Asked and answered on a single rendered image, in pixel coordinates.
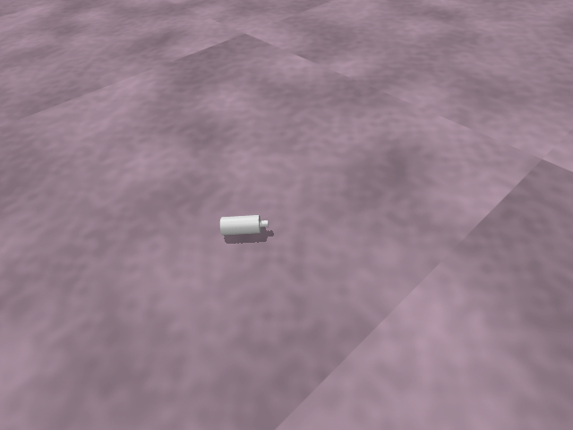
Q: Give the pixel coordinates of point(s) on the bottle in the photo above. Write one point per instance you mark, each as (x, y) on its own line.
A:
(238, 225)

